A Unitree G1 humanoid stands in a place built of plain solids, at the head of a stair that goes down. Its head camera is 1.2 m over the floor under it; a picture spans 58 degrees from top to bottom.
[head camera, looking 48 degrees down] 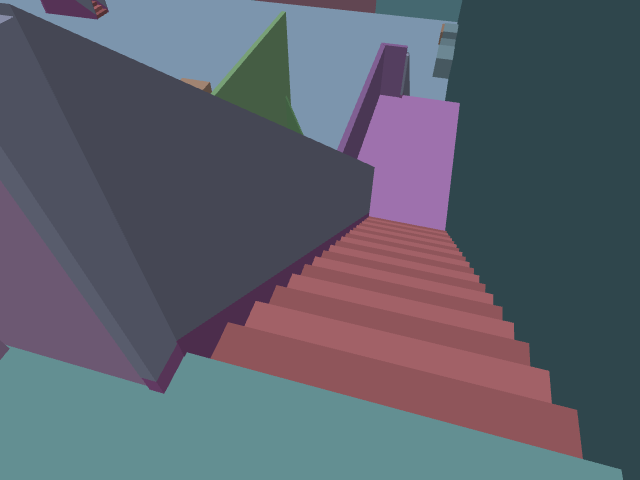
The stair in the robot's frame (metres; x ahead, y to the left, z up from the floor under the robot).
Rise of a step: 0.19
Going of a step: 0.23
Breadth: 1.21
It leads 16 degrees to the right of straight ahead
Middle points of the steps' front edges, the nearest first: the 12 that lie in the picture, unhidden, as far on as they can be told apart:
0.46 -0.18 0.00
0.68 -0.24 -0.19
0.91 -0.30 -0.38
1.13 -0.36 -0.57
1.35 -0.43 -0.76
1.57 -0.49 -0.95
1.79 -0.55 -1.14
2.01 -0.61 -1.32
2.23 -0.67 -1.51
2.45 -0.73 -1.70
2.67 -0.79 -1.89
2.89 -0.85 -2.08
